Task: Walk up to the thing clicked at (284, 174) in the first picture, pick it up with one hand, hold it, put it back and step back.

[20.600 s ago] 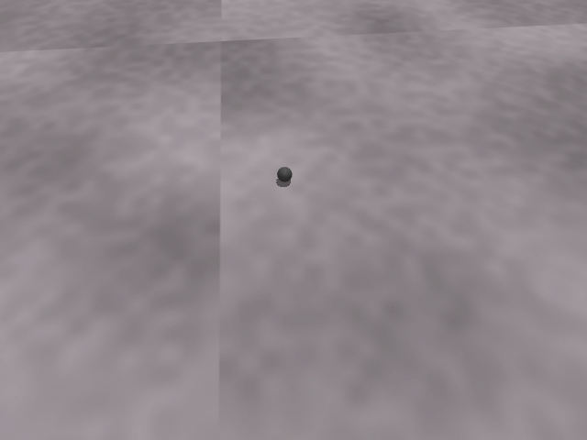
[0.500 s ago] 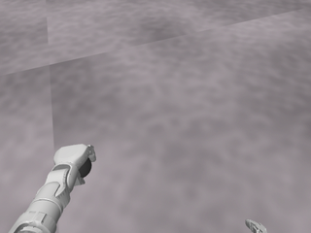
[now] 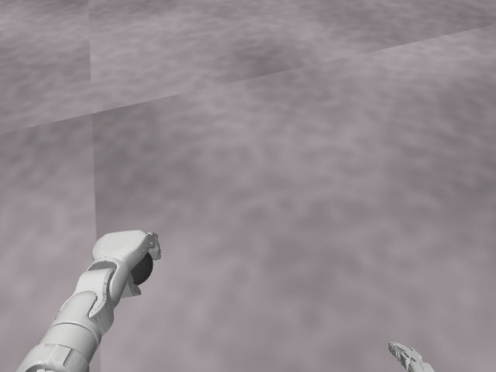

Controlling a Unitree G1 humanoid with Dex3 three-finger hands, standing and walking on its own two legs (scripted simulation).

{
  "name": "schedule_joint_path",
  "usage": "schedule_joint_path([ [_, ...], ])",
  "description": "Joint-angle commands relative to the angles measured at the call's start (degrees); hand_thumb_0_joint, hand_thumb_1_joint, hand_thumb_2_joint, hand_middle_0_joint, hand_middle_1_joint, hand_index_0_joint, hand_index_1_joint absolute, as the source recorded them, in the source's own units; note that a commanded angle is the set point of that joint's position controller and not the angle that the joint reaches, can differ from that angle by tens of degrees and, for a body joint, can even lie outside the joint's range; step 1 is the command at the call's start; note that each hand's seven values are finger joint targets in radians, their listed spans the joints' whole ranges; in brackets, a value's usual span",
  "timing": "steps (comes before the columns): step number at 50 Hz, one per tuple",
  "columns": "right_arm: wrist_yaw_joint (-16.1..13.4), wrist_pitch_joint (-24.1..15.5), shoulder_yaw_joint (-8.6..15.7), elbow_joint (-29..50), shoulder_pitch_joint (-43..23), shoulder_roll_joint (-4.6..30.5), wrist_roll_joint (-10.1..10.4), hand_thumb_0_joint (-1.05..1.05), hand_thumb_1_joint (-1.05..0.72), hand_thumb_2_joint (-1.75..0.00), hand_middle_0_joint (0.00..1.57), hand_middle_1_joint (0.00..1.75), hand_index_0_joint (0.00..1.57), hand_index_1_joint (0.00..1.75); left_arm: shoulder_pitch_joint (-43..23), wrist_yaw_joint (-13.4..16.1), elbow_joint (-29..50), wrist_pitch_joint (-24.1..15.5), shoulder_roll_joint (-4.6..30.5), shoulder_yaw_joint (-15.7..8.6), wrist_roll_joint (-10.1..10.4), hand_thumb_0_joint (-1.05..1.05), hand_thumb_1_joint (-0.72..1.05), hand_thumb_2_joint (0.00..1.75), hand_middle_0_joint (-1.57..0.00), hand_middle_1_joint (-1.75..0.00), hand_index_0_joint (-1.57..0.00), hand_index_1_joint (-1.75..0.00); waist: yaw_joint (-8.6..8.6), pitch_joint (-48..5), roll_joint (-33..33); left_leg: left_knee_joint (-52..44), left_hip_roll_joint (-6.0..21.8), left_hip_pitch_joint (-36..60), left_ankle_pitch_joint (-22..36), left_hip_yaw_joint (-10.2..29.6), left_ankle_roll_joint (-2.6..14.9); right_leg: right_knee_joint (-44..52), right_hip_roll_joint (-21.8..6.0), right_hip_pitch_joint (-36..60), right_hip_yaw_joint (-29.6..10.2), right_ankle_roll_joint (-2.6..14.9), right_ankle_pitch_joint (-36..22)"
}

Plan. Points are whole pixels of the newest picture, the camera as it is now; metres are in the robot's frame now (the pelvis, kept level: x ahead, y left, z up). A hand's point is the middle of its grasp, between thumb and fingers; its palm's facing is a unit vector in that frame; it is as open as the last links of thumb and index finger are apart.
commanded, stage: hold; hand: left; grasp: from above
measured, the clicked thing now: (132, 265) +0.32 +0.23 -0.05
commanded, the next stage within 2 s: crouch in 1.16 s
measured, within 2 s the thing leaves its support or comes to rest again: neither
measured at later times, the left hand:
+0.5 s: hand (127, 276) +0.29 +0.22 -0.02, palm faces -0.42 -0.06 -0.90, open 8.9 cm
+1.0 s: hand (129, 275) +0.29 +0.22 -0.01, palm faces -0.41 -0.07 -0.91, open 8.9 cm
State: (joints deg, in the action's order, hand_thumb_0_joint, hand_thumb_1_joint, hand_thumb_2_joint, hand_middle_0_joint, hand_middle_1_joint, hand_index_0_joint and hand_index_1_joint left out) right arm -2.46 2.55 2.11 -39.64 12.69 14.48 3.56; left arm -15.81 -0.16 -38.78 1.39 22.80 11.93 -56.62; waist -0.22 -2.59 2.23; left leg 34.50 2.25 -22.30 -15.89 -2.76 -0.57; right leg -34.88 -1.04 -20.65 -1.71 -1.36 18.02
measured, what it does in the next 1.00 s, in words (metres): stands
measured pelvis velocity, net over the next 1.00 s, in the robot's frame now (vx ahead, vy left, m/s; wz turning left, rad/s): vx -0.01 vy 0.00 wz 0.00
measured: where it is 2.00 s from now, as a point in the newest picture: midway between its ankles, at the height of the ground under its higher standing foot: outside the picture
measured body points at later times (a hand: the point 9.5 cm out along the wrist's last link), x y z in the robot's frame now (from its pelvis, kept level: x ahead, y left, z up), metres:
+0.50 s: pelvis -0.01 +0.00 +0.01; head +0.00 -0.02 +0.46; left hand +0.31 +0.22 +0.03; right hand +0.14 -0.25 -0.11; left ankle +0.02 +0.13 -0.73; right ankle +0.00 -0.14 -0.73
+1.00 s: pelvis -0.01 +0.00 +0.01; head -0.01 -0.03 +0.46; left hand +0.30 +0.22 +0.04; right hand +0.14 -0.25 -0.10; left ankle +0.02 +0.13 -0.73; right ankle +0.00 -0.14 -0.73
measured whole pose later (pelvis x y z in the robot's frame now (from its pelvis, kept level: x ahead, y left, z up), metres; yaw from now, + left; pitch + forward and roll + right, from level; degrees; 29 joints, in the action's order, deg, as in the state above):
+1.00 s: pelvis -0.01 +0.00 +0.01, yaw +0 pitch +1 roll +0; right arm -3.7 3.6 1.0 -38.8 10.6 14.5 4.5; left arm -14.3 -2.8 -34.1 1.1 22.9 12.2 -55.7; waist 0.8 -0.8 2.9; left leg 27.5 2.1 -16.3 -11.8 -3.1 -0.8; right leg -29.2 -1.0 -15.4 -2.0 -1.1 14.5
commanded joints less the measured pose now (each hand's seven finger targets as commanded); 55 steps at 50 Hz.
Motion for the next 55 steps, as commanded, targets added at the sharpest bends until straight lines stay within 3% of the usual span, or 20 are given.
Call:
schedule_joint_path([
  [1, -0.7, -2.3, 2.6, 7.5, -3.4, 7.8, -0.1, 0.0, -0.9, -0.9, 0.2, 0.3, 0.2, 0.3, -19.1, 1.4, 12.5, -0.5, 12.3, -5.9, 0.1, 0.0, 0.55, 0.79, -0.83, -0.92, -0.89, -0.86, 0.08, -13.9, -1.0, -4.9, -2.4, 10.1, 12.7, 0.5, 0.96, 6.0, 3.0, 3.2, 1.0, 1.52, -12.5],
  [10, -1.0, -2.2, 2.2, 8.1, -5.0, 7.5, 0.1, 0.0, -0.9, -0.9, 0.2, 0.3, 0.2, 0.3, -17.9, 0.7, 13.3, -0.1, 11.4, -5.1, 0.1, 0.0, 0.54, 0.8, -0.83, -0.93, -0.89, -0.87, 0.09, -12.9, -2.0, -6.3, -2.7, 11.3, 11.7, 0.1, 1.28, 7.7, 2.7, 3.8, 0.8, 1.28, -11.9],
  [17, -1.3, -2.0, 1.9, 8.2, -5.8, 7.3, 0.2, 0.0, -0.9, -0.9, 0.2, 0.3, 0.2, 0.3, -19.3, 0.2, 15.8, -0.5, 13.0, -6.5, 0.1, 0.0, 0.51, 0.81, -0.81, -0.93, -0.86, -0.87, 0.73, -13.6, -0.3, -7.1, -2.9, 12.3, 11.1, -0.2, 1.24, 8.8, 2.5, 4.8, 0.6, 1.37, -11.1],
  [19, -1.3, -2.0, 1.8, 8.5, -6.3, 7.1, 0.3, 0.0, -0.91, -0.9, 0.2, 0.3, 0.2, 0.3, -17.3, 0.1, 14.7, -0.4, 11.2, -5.4, 0.2, 0.0, 0.52, 0.8, -0.82, -0.92, -0.88, -0.87, 0.45, -11.5, -1.5, -7.7, -2.9, 12.1, 9.9, -0.1, 1.26, 9.4, 2.6, 4.3, 0.8, 1.42, -9.7],
  [21, -1.3, -2.0, 1.8, 8.2, -6.2, 7.4, 0.3, 0.0, -0.9, -0.9, 0.2, 0.3, 0.2, 0.3, -19.4, 0.1, 16.0, -0.4, 12.7, -6.2, 0.1, 0.0, 0.51, 0.81, -0.8, -0.94, -0.86, -0.88, 0.38, -12.5, -0.3, -8.0, -2.6, 12.7, 10.2, -0.1, 1.12, 9.2, 2.7, 4.4, 0.8, 1.58, -9.9],
  [23, -1.3, -2.0, 1.8, 8.5, -6.5, 7.2, 0.3, 0.0, -0.9, -0.9, 0.2, 0.3, 0.2, 0.3, -19.1, -0.4, 16.4, -0.5, 11.8, -5.1, 0.2, 0.0, 0.5, 0.81, -0.79, -0.95, -0.85, -0.89, 0.44, -12.0, 0.0, -8.6, -2.4, 13.0, 10.5, 0.1, 1.06, 9.2, 2.9, 4.3, 1.1, 1.75, -10.1],
  [27, -1.3, -1.9, 1.7, 8.7, -6.7, 7.1, 0.4, 0.0, -0.9, -0.9, 0.2, 0.3, 0.2, 0.3, -17.4, -1.1, 15.7, -0.2, 11.9, -5.6, 0.5, 0.0, 0.49, 0.83, -0.79, -0.94, -0.84, -0.89, 1.01, -12.1, -1.0, -8.8, -2.7, 13.1, 11.0, -0.2, 1.3, 10.0, 2.6, 5.5, 1.0, 1.54, -10.6],
  [29, -1.4, -2.0, 1.6, 9.0, -7.1, 7.0, 0.5, 0.0, -0.91, -0.9, 0.2, 0.3, 0.2, 0.3, -16.8, -1.5, 14.9, 0.0, 9.9, -3.9, 0.9, 0.0, 0.49, 0.83, -0.79, -0.96, -0.85, -0.9, 0.46, -11.2, -2.4, -8.9, -2.5, 13.3, 11.3, 0.0, 1.3, 10.1, 2.8, 4.8, 1.1, 1.41, -10.9],
  [34, -1.5, -1.9, 1.4, 9.0, -7.2, 7.1, 0.5, 0.0, -0.91, -0.9, 0.2, 0.3, 0.2, 0.3, -17.2, -1.4, 15.2, -0.4, 12.7, -6.3, 0.6, 0.0, 0.44, 0.82, -0.76, -0.94, -0.81, -0.89, 1.09, -11.1, -0.9, -9.6, -2.5, 13.2, 9.6, -0.2, 1.19, 10.5, 2.7, 5.1, 1.0, 1.7, -8.9],
  [36, -1.5, -1.9, 1.4, 9.1, -7.4, 7.1, 0.4, 0.0, -0.91, -0.9, 0.2, 0.3, 0.2, 0.3, -17.4, -1.6, 16.1, -0.7, 11.3, -4.8, 0.7, 0.0, 0.46, 0.82, -0.77, -0.94, -0.82, -0.89, 1.03, -11.9, -0.8, -10.0, -2.2, 13.9, 10.5, 0.2, 1.08, 10.1, 2.9, 5.7, 1.2, 1.88, -9.6],
  [38, -1.7, -1.9, 1.3, 8.8, -7.1, 7.1, 0.5, 0.0, -0.91, -0.9, 0.2, 0.3, 0.2, 0.3, -19.5, -1.2, 15.4, -0.9, 12.6, -5.8, 0.3, 0.0, 0.45, 0.82, -0.77, -0.94, -0.82, -0.88, 0.3, -12.0, -1.2, -9.5, -2.5, 14.3, 11.1, -0.2, 1.39, 10.3, 2.6, 5.3, 0.8, 1.52, -10.8],
  [43, -1.8, -2.0, 1.4, 8.5, -7.1, 6.8, 0.3, 0.0, -0.91, -0.9, 0.2, 0.3, 0.2, 0.3, -20.0, -0.7, 16.8, -1.1, 12.4, -6.0, 0.7, 0.0, 0.47, 0.83, -0.77, -0.97, -0.83, -0.91, 0.89, -13.1, -0.7, -9.4, -2.7, 14.8, 12.0, -0.4, 1.3, 10.7, 2.6, 5.8, 0.9, 1.47, -11.5],
  [48, -1.7, -1.7, 1.6, 9.2, -8.0, 6.8, 0.7, 0.0, -0.91, -0.9, 0.2, 0.3, 0.2, 0.3, -13.5, -0.7, 14.2, -0.4, 10.9, -5.7, 0.7, 0.0, 0.46, 0.84, -0.77, -0.95, -0.82, -0.9, 1.77, -10.7, -1.9, -10.1, -2.8, 13.6, 10.8, -0.5, 1.26, 11.4, 2.5, 6.1, 1.0, 1.56, -9.8],
  [51, -1.6, -1.4, 1.6, 9.1, -8.0, 6.8, 0.6, 0.0, -0.91, -0.9, 0.2, 0.3, 0.2, 0.3, -15.5, -1.1, 14.7, -0.4, 11.4, -5.2, 0.3, 0.0, 0.47, 0.83, -0.77, -0.96, -0.83, -0.91, 1.13, -10.0, -2.6, -10.1, -2.8, 13.3, 10.5, -0.4, 1.42, 11.5, 2.4, 5.9, 0.9, 1.44, -10.0],
  [53, -1.7, -1.2, 1.6, 8.9, -7.6, 6.9, 0.6, 0.0, -0.91, -0.9, 0.2, 0.3, 0.2, 0.3, -17.3, -1.1, 15.3, -0.8, 13.1, -6.4, 0.1, 0.0, 0.44, 0.86, -0.77, -0.95, -0.82, -0.91, 1.27, -10.9, -1.6, -10.2, -2.7, 13.7, 10.5, -0.3, 1.32, 11.4, 2.5, 5.8, 1.0, 1.67, -9.7],
  [55, -1.7, -1.4, 1.6, 8.6, -7.2, 6.9, 0.5, 0.0, -0.91, -0.9, 0.2, 0.3, 0.2, 0.3, -18.3, -1.0, 15.8, -1.3, 11.5, -5.1, 0.3, 0.0, 0.44, 0.85, -0.77, -0.96, -0.81, -0.91, 0.68, -11.5, -1.7, -10.0, -2.7, 14.4, 11.0, -0.2, 1.24, 11.0, 2.6, 5.6, 0.8, 1.71, -10.3],
])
